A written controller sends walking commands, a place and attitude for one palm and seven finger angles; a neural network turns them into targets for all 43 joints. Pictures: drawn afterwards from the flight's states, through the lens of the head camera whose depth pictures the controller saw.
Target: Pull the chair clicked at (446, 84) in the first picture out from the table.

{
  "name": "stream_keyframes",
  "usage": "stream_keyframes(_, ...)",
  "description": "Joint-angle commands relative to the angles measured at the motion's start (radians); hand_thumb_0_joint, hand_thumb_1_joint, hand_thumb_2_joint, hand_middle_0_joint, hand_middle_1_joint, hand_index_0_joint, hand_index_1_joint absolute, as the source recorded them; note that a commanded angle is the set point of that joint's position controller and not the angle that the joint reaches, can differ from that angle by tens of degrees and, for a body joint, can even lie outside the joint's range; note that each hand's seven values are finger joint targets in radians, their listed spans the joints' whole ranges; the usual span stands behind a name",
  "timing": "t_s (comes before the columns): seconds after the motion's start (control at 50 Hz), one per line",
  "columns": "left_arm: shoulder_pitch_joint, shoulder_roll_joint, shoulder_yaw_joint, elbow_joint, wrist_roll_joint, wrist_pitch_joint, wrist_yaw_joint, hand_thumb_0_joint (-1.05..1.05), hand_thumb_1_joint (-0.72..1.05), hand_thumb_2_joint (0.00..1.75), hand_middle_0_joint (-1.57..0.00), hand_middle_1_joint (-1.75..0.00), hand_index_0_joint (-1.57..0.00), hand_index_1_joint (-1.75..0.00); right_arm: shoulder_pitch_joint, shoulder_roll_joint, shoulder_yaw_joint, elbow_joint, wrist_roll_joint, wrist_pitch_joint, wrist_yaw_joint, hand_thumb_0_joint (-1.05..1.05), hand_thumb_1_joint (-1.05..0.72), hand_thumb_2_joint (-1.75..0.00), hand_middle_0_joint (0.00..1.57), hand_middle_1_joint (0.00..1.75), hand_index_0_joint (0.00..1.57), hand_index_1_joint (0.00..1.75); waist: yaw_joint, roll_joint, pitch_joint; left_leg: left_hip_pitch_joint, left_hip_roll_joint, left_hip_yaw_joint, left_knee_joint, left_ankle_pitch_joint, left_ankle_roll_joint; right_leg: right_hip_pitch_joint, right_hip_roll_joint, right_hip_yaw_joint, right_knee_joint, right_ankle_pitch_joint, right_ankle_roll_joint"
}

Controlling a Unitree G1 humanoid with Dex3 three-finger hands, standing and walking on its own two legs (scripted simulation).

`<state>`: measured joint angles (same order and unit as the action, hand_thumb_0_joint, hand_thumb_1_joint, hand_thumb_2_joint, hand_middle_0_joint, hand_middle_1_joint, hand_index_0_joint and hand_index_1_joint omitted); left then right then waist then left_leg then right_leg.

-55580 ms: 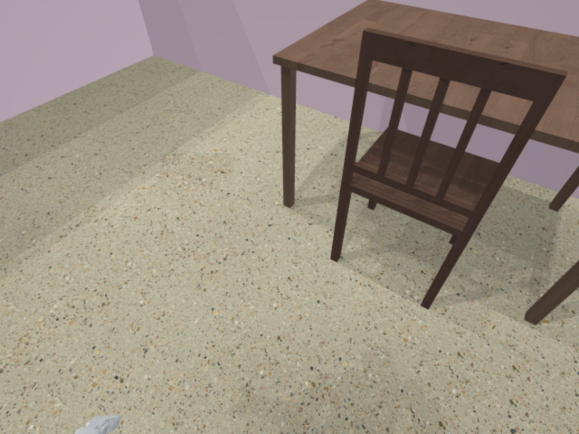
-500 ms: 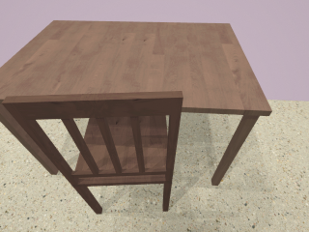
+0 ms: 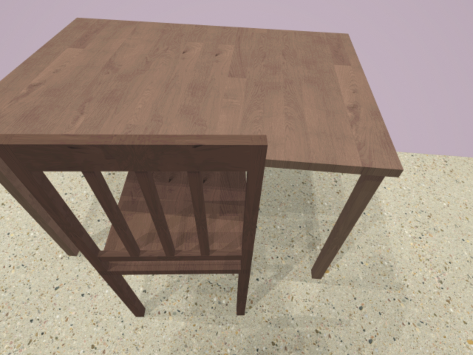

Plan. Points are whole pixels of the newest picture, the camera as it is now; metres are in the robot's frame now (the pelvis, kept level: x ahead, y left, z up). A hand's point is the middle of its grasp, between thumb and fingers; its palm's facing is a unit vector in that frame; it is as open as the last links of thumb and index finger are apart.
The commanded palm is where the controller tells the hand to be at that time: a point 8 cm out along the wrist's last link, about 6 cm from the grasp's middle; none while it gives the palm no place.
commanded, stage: look again from close up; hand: left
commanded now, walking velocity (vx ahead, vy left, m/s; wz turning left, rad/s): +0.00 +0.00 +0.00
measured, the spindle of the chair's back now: (158, 218) +0.40 +0.20 -0.07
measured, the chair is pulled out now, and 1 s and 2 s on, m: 0.04 0.04 0.04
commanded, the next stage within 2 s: raise the hand toward the chair's back in 0.68 s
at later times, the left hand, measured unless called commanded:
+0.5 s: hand out of the picture -0.02 +0.16 -0.18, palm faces +0.01 -0.98 -0.19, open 7.4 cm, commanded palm none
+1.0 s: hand (137, 311) +0.19 +0.17 -0.01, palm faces +0.23 -0.97 -0.12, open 7.7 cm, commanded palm +0.09 +0.21 -0.07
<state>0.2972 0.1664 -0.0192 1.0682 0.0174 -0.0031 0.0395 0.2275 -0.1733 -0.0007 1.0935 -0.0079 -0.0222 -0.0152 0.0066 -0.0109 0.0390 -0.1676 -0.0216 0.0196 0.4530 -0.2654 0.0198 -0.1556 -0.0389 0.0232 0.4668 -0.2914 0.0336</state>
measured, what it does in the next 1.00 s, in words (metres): stands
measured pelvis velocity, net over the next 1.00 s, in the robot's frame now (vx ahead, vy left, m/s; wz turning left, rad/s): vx -0.03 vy -0.01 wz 0.05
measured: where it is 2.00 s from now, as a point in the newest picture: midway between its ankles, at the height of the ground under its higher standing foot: outside the picture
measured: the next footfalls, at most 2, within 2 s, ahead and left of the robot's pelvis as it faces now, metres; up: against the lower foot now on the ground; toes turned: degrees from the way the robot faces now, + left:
none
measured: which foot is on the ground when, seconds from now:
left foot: down 0.00-1.00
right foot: down 0.00-1.00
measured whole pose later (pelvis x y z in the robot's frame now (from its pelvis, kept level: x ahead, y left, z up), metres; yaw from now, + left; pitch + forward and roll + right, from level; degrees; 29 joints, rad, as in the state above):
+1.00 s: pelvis -0.03 -0.01 -0.02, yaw +3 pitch +3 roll +0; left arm 0.35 0.18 0.04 0.15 -0.15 -0.22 0.09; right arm 0.28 -0.26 -0.02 0.79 0.02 -0.29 -0.06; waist -0.05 0.04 -0.08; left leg -0.44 -0.03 -0.02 0.71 -0.33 0.01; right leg -0.40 -0.04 -0.02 0.72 -0.37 0.02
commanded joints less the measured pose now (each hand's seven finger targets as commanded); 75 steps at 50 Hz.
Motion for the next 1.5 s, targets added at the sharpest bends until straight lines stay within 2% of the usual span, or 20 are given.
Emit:
stream_keyframes(0.0, 0.058, 0.123, 0.024, -0.035, -0.004, -0.021, 0.003, 0.0, 0.9, 0.9, -0.2, -0.3, -0.2, -0.3, 0.043, -0.094, -0.015, -0.025, 0.005, -0.014, -0.007, 0.0, -0.9, -0.9, 0.2, 0.3, 0.2, 0.3, 0.0, -0.012, 0.018, 0.016, 0.099, -0.083, -0.076, 0.196, 0.013, -0.059, -0.065, 0.054, -0.091, 0.181, -0.052)
stream_keyframes(0.64, 0.087, 0.095, 0.018, -0.028, -0.006, -0.02, 0.002, 0.0, 0.9, 0.9, -0.2, -0.3, -0.2, -0.3, 0.105, -0.054, -0.012, 0.028, 0.007, -0.017, -0.009, 0.0, -0.9, -0.9, 0.2, 0.3, 0.2, 0.3, -0.001, 0.007, 0.037, -0.03, 0.105, -0.086, -0.087, 0.119, 0.007, -0.106, -0.047, 0.072, -0.108, 0.068, -0.065)
stream_keyframes(0.74, 0.098, 0.088, 0.016, -0.03, -0.006, -0.021, 0.003, 0.0, 0.9, 0.9, -0.2, -0.3, -0.2, -0.3, 0.111, -0.049, -0.013, 0.029, 0.007, -0.02, -0.01, 0.0, -0.9, -0.9, 0.2, 0.3, 0.2, 0.3, 0.0, 0.009, 0.023, -0.018, 0.108, -0.086, -0.079, 0.152, 0.009, -0.103, -0.047, 0.072, -0.099, 0.101, -0.065)
stream_keyframes(0.76, 0.127, 0.112, 0.028, 0.022, 0.007, -0.04, 0.035, 0.0, 0.9, 0.9, -0.2, -0.3, -0.2, -0.3, 0.008, -0.095, -0.013, -0.048, 0.01, -0.016, -0.006, 0.0, -0.9, -0.9, 0.2, 0.3, 0.2, 0.3, 0.022, 0.05, 0.046, -0.098, 0.112, -0.051, 0.1, 0.181, -0.025, -0.079, -0.096, 0.084, -0.117, 0.321, -0.058)
stream_keyframes(0.78, -0.591, 0.307, 0.117, -1.59, -0.214, -0.252, 0.038, 0.0, 0.88, 0.89, -0.2, -0.3, -0.2, -0.3, 0.029, -0.264, -0.036, -0.425, 0.058, -0.165, -0.048, 0.0, -0.9, -0.9, 0.2, 0.3, 0.2, 0.3, -0.103, 0.239, -0.472, 0.19, 0.01, -0.018, -0.03, 0.203, 0.003, 0.012, 0.002, -0.014, -0.005, 0.268, -0.064)
stream_keyframes(0.8, -0.406, 0.368, 0.186, -1.477, -0.147, -0.218, 0.098, 0.0, 0.85, 0.88, -0.2, -0.29, -0.2, -0.29, -0.08, -0.158, 0.006, -0.359, 0.066, -0.252, -0.088, 0.0, -0.9, -0.9, 0.2, 0.3, 0.2, 0.3, -0.029, 0.281, -0.382, 0.183, 0.051, 0.03, -0.026, 0.181, -0.001, -0.043, 0.036, -0.038, 0.043, 0.152, -0.063)
stream_keyframes(0.82, -0.153, 0.179, 0.083, -1.219, -0.122, -0.167, 0.12, 0.0, 0.83, 0.87, -0.19, -0.29, -0.19, -0.29, -0.037, -0.19, -0.018, -0.324, 0.039, -0.302, -0.083, 0.0, -0.9, -0.9, 0.2, 0.3, 0.2, 0.3, -0.03, 0.247, -0.334, 0.088, 0.052, 0.008, -0.039, 0.125, -0.022, -0.083, 0.043, -0.1, 0.063, 0.048, -0.076)
stream_keyframes(0.84, 0.148, -0.054, -0.051, -0.942, -0.143, -0.057, 0.12, 0.0, 0.81, 0.86, -0.19, -0.29, -0.19, -0.29, -0.024, -0.134, -0.014, -0.304, 0.061, -0.309, -0.064, 0.0, -0.9, -0.9, 0.2, 0.3, 0.2, 0.3, -0.037, 0.124, -0.135, -0.057, 0.05, -0.026, -0.035, 0.049, -0.012, -0.153, 0.033, -0.12, 0.058, 0.027, -0.067)
stream_keyframes(0.88, -0.016, -0.035, -0.053, -1.175, -0.185, -0.122, 0.081, 0.0, 0.76, 0.84, -0.19, -0.28, -0.19, -0.28, -0.051, -0.191, -0.025, -0.408, 0.068, -0.326, -0.069, 0.0, -0.9, -0.9, 0.2, 0.3, 0.2, 0.3, -0.074, 0.021, -0.007, -0.164, 0.032, -0.062, 0.028, -0.09, -0.003, -0.258, 0.025, -0.131, 0.06, -0.061, -0.043)
stream_keyframes(0.92, 0.028, -0.065, -0.041, -1.01, -0.167, -0.232, 0.049, 0.0, 0.71, 0.82, -0.18, -0.27, -0.18, -0.27, -0.041, -0.196, -0.046, -0.445, 0.031, -0.345, -0.061, 0.0, -0.9, -0.9, 0.2, 0.3, 0.2, 0.3, -0.088, -0.164, 0.037, -0.284, 0.007, -0.061, 0.154, -0.134, -0.007, -0.422, 0.04, -0.139, 0.11, -0.184, -0.038)
stream_keyframes(0.98, 0.337, -0.092, 0.034, -0.898, -0.221, -0.435, -0.097, 0.0, 0.64, 0.79, -0.17, -0.26, -0.17, -0.26, -0.086, -0.184, -0.076, -0.532, 0.007, -0.342, -0.016, 0.0, -0.9, -0.9, 0.2, 0.3, 0.2, 0.3, 0.032, -0.318, -0.071, -0.478, 0.009, -0.036, 0.307, -0.124, -0.029, -0.524, 0.039, -0.133, 0.263, -0.229, -0.047)
stream_keyframes(1.0, 0.416, -0.028, 0.118, -0.862, -0.23, -0.497, -0.153, 0.0, 0.62, 0.78, -0.17, -0.26, -0.17, -0.26, -0.094, -0.185, -0.088, -0.551, 0.01, -0.328, 0.006, 0.0, -0.9, -0.9, 0.2, 0.3, 0.2, 0.3, 0.071, -0.258, -0.092, -0.503, 0.0, -0.022, 0.333, -0.093, -0.04, -0.498, 0.039, -0.118, 0.298, -0.187, -0.059)
stream_keyframes(1.04, 0.39, 0.053, 0.199, -0.888, -0.257, -0.585, -0.257, 0.0, 0.57, 0.76, -0.17, -0.25, -0.17, -0.25, -0.142, -0.204, -0.099, -0.636, 0.008, -0.305, 0.029, 0.0, -0.9, -0.9, 0.2, 0.3, 0.2, 0.3, 0.072, -0.192, -0.159, -0.561, -0.019, 0.007, 0.426, -0.057, -0.038, -0.481, 0.031, -0.095, 0.391, -0.081, -0.066)
stream_keyframes(1.1, 0.387, 0.102, 0.25, -0.92, -0.202, -0.525, -0.25, 0.0, 0.5, 0.73, -0.16, -0.24, -0.16, -0.24, -0.163, -0.181, -0.099, -0.699, 0.02, -0.24, 0.029, 0.0, -0.9, -0.9, 0.2, 0.3, 0.2, 0.3, 0.106, 0.023, -0.245, -0.62, -0.028, 0.035, 0.475, -0.045, -0.029, -0.493, 0.031, -0.082, 0.489, -0.013, -0.074)
stream_keyframes(1.14, 0.245, 0.098, 0.218, -1.122, -0.209, -0.517, -0.215, 0.0, 0.46, 0.71, -0.16, -0.23, -0.16, -0.23, -0.167, -0.169, -0.089, -0.755, 0.021, -0.218, 0.024, 0.0, -0.9, -0.9, 0.2, 0.3, 0.2, 0.3, 0.077, 0.066, -0.284, -0.646, -0.021, 0.032, 0.512, -0.091, -0.021, -0.55, 0.031, -0.064, 0.514, -0.061, -0.073)
stream_keyframes(1.22, 0.037, 0.164, 0.228, -1.581, -0.223, -0.683, -0.131, 0.0, 0.36, 0.67, -0.15, -0.22, -0.15, -0.22, -0.093, -0.147, -0.09, -0.733, -0.008, -0.23, -0.004, 0.0, -0.9, -0.9, 0.2, 0.3, 0.2, 0.3, 0.015, 0.209, -0.515, -0.524, 0.01, -0.016, 0.624, 0.054, 0.005, -0.616, 0.05, -0.036, 0.578, 0.036, -0.075)
stream_keyframes(1.28, 0.008, 0.11, 0.117, -1.566, -0.229, -0.748, -0.183, 0.0, 0.29, 0.64, -0.14, -0.2, -0.14, -0.2, -0.08, -0.16, -0.066, -0.678, -0.01, -0.259, -0.019, 0.0, -0.9, -0.9, 0.2, 0.3, 0.2, 0.3, -0.058, 0.209, -0.451, -0.545, 0.024, -0.047, 0.675, 0.04, 0.011, -0.741, 0.06, -0.05, 0.589, -0.009, -0.073)
stream_keyframes(1.36, 0.049, 0.07, 0.044, -1.31, -0.261, -0.643, -0.341, 0.0, 0.2, 0.6, -0.13, -0.19, -0.13, -0.19, -0.082, -0.194, -0.055, -0.653, 0.014, -0.288, -0.046, 0.0, -0.9, -0.9, 0.2, 0.3, 0.2, 0.3, -0.115, 0.033, -0.324, -0.715, 0.027, -0.071, 0.707, -0.141, 0.016, -0.764, 0.055, -0.029, 0.529, -0.162, -0.055)
stream_keyframes(1.4, 0.171, 0.089, 0.104, -1.103, -0.268, -0.477, -0.393, 0.0, 0.15, 0.58, -0.13, -0.18, -0.13, -0.18, -0.098, -0.197, -0.058, -0.666, 0.04, -0.265, -0.06, 0.0, -0.9, -0.9, 0.2, 0.3, 0.2, 0.3, -0.07, -0.057, -0.301, -0.778, 0.019, -0.062, 0.682, -0.192, 0.015, -0.716, 0.049, -0.005, 0.475, -0.245, -0.047)
stream_keyframes(1.48, 0.19, 0.21, 0.297, -1.244, -0.321, -0.244, -0.359, 0.0, 0.06, 0.54, -0.12, -0.17, -0.12, -0.17, -0.142, -0.179, -0.06, -0.76, 0.06, -0.208, -0.08, 0.0, -0.9, -0.9, 0.2, 0.3, 0.2, 0.3, 0.043, -0.111, -0.468, -0.737, -0.009, -0.036, 0.612, -0.126, 0.015, -0.48, 0.014, 0.024, 0.437, -0.222, -0.029)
